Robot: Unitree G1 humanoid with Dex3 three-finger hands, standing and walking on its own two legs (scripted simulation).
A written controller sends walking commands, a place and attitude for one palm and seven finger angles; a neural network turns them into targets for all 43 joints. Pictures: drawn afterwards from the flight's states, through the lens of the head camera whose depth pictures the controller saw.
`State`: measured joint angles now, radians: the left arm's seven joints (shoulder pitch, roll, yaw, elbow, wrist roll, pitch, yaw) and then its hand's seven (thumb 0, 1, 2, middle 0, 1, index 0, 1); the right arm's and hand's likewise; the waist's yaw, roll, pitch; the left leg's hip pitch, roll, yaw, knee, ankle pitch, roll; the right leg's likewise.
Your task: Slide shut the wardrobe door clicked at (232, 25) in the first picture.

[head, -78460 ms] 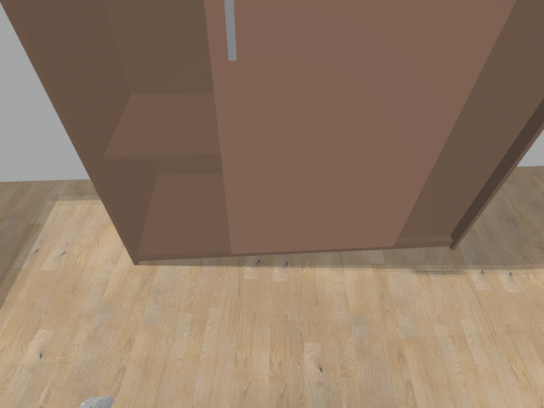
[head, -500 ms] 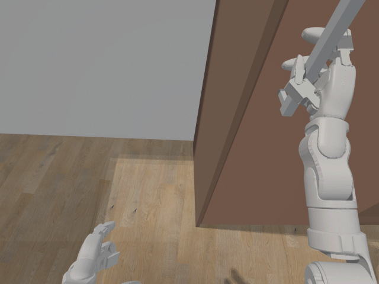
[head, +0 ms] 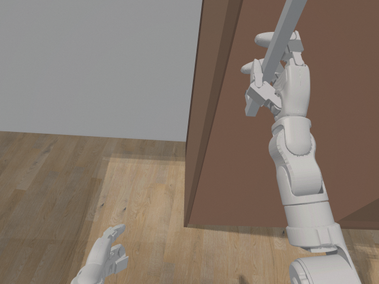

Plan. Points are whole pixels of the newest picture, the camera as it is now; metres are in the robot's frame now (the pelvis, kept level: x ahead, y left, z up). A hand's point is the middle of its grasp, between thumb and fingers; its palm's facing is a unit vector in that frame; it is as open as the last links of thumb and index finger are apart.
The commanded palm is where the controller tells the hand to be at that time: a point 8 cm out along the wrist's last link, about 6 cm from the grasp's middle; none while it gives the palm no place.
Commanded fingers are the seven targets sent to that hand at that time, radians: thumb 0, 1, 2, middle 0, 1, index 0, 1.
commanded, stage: stop walking and hold the door there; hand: right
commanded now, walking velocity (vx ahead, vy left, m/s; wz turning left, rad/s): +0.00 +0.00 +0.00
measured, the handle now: (269, 51) +0.43 -0.11 +0.27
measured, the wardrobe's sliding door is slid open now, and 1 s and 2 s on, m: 0.00 0.00 0.00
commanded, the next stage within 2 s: loosen the grip on the handle in 0.42 s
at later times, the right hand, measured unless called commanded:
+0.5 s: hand (253, 86) +0.38 -0.09 +0.24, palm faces +0.00 +1.00 -0.07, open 6.2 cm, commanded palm +0.36 -0.14 +0.23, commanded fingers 0.00 -0.90 -0.90 0.45 1.40 0.45 1.40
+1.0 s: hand (255, 82) +0.39 -0.09 +0.24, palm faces +0.04 +0.99 -0.12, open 14.0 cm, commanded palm +0.37 -0.13 +0.24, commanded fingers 0.00 0.55 -0.20 0.25 1.15 0.25 1.15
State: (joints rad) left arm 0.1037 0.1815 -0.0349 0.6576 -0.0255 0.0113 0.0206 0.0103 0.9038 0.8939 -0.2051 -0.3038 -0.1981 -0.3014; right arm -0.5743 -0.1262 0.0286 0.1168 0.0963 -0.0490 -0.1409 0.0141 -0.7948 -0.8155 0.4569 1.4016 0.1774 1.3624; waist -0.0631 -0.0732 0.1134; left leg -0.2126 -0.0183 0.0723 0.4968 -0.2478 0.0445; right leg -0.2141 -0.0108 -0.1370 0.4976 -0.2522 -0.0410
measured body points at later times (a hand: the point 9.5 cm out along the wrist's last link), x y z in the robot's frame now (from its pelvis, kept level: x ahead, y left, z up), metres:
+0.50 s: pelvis +0.00 -0.02 +0.00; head +0.00 +0.01 +0.45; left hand +0.17 +0.21 -0.11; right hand +0.38 -0.14 +0.24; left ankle +0.01 +0.09 -0.74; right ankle +0.02 -0.09 -0.74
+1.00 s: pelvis -0.05 +0.02 -0.01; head -0.05 +0.02 +0.44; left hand +0.05 +0.28 -0.11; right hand +0.38 -0.14 +0.25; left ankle +0.01 +0.09 -0.74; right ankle +0.02 -0.08 -0.74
